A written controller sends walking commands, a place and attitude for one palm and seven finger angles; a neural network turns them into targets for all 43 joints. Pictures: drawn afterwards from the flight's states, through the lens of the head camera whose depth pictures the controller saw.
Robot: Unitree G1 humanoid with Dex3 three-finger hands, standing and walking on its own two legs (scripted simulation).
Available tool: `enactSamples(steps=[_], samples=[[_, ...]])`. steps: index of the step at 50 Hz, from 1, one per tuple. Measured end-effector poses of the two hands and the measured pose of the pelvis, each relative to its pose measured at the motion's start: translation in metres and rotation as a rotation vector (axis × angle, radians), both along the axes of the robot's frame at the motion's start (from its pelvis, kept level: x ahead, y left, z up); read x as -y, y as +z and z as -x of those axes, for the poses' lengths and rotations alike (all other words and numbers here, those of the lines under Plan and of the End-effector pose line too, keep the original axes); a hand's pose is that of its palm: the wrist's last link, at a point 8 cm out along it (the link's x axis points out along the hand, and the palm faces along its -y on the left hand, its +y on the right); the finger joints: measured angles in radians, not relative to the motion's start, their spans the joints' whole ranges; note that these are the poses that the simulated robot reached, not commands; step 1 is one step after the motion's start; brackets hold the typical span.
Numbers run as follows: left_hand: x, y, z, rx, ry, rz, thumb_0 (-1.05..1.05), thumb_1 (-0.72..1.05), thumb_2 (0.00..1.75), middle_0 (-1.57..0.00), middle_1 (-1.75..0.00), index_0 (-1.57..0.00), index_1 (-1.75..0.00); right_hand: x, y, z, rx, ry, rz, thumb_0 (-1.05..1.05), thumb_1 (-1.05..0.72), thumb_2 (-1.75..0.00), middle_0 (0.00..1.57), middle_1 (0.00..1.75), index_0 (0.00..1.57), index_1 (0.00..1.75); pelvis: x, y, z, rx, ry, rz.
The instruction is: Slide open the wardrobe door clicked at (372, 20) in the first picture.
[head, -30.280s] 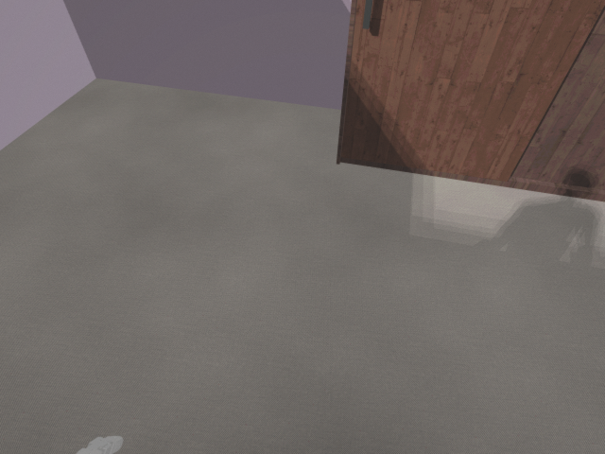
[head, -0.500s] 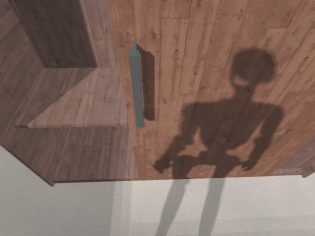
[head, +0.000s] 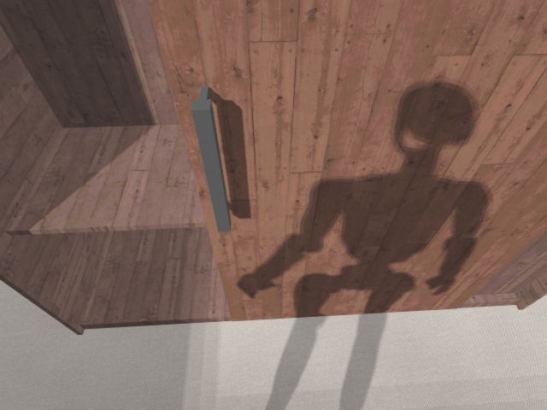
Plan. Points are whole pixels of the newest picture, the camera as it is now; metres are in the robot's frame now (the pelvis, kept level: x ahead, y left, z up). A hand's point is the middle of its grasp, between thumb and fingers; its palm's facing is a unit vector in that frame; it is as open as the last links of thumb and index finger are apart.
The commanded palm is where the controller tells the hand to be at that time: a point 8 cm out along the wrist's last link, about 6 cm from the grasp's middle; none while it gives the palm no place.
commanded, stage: look to check the result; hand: left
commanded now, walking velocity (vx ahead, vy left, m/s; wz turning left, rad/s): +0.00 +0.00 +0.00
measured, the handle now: (216, 168) +0.47 +0.13 +0.08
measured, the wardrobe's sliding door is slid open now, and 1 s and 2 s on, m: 0.55 0.55 0.55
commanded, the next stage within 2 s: stand and wait in 0.34 s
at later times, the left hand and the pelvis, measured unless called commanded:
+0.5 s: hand out of the picture +0.08 +0.21 -0.16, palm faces -0.02 -0.95 -0.32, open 7.4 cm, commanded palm none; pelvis +0.00 -0.03 +0.00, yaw -1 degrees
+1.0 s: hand out of the picture +0.08 +0.21 -0.15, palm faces -0.04 -0.94 -0.34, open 7.4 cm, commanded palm none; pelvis +0.00 -0.03 +0.00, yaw -1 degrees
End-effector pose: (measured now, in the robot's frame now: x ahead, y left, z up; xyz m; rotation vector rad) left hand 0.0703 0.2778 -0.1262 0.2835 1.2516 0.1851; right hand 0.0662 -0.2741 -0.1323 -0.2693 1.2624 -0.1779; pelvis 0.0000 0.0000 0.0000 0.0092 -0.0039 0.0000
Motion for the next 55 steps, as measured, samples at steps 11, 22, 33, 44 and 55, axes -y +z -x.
enactSamples(steps=[11,22,33,44,55], samples=[[0.007,0.004,0.0,-0.007,0.0,-0.021,0.01,0.91,0.9,-0.21,-0.3,-0.2,-0.3,0.019,0.001,-0.009,0.006,0.008,0.006,0.01,-0.9,-0.9,0.21,0.3,0.2,0.3,0.014,0.001,-0.004,0.004,-0.002,-0.002],[0.022,0.004,-0.003,-0.002,-0.007,-0.013,0.01,0.9,0.9,-0.21,-0.3,-0.2,-0.3,0.034,0.003,-0.011,0.019,0.005,0.015,0.01,-0.9,-0.9,0.21,0.3,0.2,0.3,0.025,0.001,-0.004,0.01,-0.008,-0.002],[0.028,0.005,-0.007,0.01,-0.014,-0.018,0.01,0.9,0.9,-0.21,-0.3,-0.2,-0.3,0.043,0.002,-0.001,0.008,-0.009,0.02,0.01,-0.9,-0.9,0.21,0.3,0.2,0.3,0.032,0.001,-0.002,0.016,-0.014,0.0],[0.025,0.008,-0.008,0.016,-0.024,-0.029,0.01,0.9,0.9,-0.21,-0.3,-0.2,-0.3,0.046,0.002,0.012,-0.008,-0.026,0.023,0.01,-0.9,-0.9,0.21,0.3,0.2,0.3,0.034,0.001,0.001,0.022,-0.021,0.002],[0.022,0.009,-0.008,0.018,-0.037,-0.029,0.01,0.9,0.9,-0.21,-0.3,-0.2,-0.3,0.046,0.004,0.019,-0.008,-0.033,0.028,0.01,-0.9,-0.9,0.21,0.3,0.2,0.3,0.031,0.001,0.005,0.025,-0.028,0.002]])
